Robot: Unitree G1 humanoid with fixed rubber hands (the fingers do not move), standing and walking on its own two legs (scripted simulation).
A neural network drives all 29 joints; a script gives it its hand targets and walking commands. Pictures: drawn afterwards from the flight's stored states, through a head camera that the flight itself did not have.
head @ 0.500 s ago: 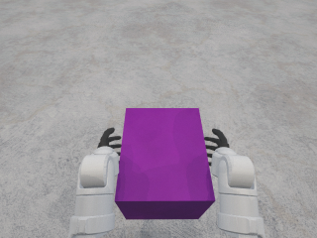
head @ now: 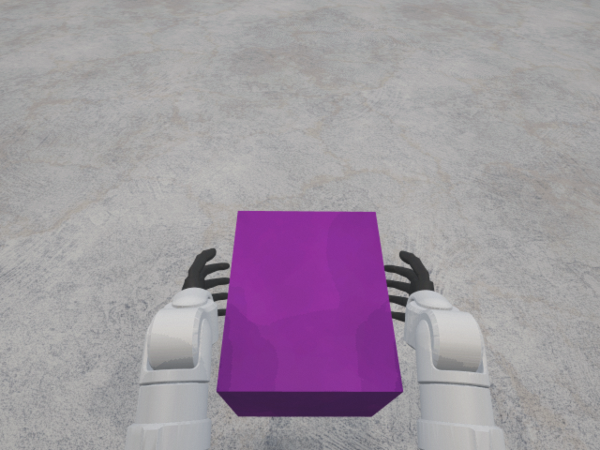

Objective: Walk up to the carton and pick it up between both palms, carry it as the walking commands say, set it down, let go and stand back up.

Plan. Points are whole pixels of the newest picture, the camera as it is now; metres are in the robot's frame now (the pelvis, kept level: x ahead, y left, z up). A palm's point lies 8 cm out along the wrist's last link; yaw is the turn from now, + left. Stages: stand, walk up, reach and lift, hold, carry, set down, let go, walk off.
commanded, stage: carry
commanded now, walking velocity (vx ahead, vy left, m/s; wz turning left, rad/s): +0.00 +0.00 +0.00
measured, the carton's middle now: (305, 315) +0.32 +0.00 -0.01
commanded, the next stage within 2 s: none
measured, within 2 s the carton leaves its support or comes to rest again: neither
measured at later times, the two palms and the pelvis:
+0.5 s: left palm (195, 307) +0.28 +0.15 +0.07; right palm (419, 309) +0.28 -0.14 +0.07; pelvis +0.00 +0.00 +0.00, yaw +0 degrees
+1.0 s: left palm (197, 309) +0.28 +0.14 +0.07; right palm (420, 310) +0.28 -0.15 +0.07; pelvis +0.00 +0.00 +0.00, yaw +0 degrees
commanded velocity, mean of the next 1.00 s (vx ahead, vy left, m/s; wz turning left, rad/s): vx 0.00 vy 0.00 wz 0.00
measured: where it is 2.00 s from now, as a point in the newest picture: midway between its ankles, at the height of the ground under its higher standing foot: outside the picture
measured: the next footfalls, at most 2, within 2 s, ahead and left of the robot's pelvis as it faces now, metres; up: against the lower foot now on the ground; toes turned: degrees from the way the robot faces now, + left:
none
